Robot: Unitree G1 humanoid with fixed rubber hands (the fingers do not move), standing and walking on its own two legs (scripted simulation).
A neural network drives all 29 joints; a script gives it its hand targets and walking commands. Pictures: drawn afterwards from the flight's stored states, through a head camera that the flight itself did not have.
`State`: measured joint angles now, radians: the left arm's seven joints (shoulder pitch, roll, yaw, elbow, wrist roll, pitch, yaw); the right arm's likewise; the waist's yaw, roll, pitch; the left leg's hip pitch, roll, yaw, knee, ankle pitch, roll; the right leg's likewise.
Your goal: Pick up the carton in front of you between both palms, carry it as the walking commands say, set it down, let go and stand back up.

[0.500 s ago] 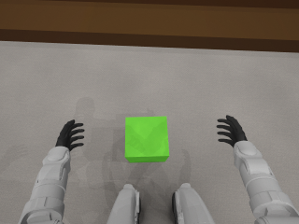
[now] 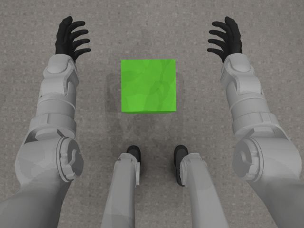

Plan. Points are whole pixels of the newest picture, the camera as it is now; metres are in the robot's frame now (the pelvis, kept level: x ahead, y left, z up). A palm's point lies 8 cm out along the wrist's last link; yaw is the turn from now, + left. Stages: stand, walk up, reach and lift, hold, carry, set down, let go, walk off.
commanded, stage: reach and lift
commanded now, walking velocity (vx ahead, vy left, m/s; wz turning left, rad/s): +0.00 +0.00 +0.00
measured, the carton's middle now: (148, 90) +0.49 +0.04 -0.51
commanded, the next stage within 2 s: none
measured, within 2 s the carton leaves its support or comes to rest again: leaves its support in 1.60 s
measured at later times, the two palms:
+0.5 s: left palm (95, 84) +0.48 +0.23 -0.35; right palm (202, 82) +0.49 -0.16 -0.35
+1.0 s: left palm (107, 86) +0.50 +0.21 -0.44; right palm (194, 84) +0.50 -0.15 -0.44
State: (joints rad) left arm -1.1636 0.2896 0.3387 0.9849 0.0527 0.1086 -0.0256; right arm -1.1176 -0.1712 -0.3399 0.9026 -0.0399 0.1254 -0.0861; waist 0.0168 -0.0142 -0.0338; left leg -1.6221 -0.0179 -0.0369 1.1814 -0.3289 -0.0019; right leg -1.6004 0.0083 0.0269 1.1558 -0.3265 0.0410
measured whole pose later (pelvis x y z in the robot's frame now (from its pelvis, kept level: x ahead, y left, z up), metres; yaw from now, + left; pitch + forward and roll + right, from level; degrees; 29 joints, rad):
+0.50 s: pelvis -0.02 -0.01 -0.19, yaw +0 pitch +47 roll -1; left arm -1.17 0.39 0.18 0.94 -0.17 0.06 0.03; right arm -1.14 -0.24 -0.15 0.84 0.14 0.10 -0.16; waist 0.03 -0.02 0.07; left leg -2.22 -0.04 -0.06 1.93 -0.54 -0.04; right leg -2.20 0.06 0.04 1.92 -0.55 0.06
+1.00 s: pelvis -0.03 -0.01 -0.27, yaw -1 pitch +38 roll -2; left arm -1.40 0.39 0.06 1.16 -0.24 0.00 0.09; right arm -1.37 -0.31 -0.06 1.09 0.24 0.02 -0.15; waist 0.03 -0.02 0.32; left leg -2.30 -0.02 -0.04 2.20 -0.57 -0.02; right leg -2.27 0.06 0.04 2.19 -0.58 0.08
